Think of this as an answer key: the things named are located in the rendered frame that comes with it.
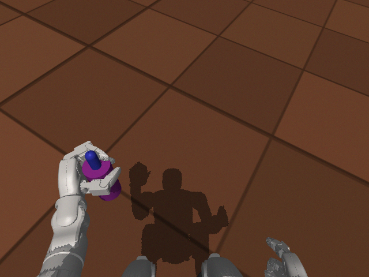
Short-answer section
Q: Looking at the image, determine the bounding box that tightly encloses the bottle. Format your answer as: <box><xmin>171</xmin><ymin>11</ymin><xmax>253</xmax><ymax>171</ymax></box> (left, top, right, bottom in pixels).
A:
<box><xmin>82</xmin><ymin>150</ymin><xmax>121</xmax><ymax>201</ymax></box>

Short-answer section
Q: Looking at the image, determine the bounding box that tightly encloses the right robot hand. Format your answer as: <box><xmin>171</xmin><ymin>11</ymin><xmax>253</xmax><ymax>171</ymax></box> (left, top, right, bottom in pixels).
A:
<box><xmin>264</xmin><ymin>237</ymin><xmax>308</xmax><ymax>277</ymax></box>

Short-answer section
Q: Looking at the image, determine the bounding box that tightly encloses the left robot hand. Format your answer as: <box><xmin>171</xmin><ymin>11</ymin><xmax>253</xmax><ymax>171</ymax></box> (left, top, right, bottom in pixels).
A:
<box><xmin>58</xmin><ymin>141</ymin><xmax>121</xmax><ymax>198</ymax></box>

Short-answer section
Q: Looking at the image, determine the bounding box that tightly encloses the left robot arm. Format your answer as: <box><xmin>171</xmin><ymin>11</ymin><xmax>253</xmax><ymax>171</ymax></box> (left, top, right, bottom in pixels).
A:
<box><xmin>37</xmin><ymin>194</ymin><xmax>90</xmax><ymax>277</ymax></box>

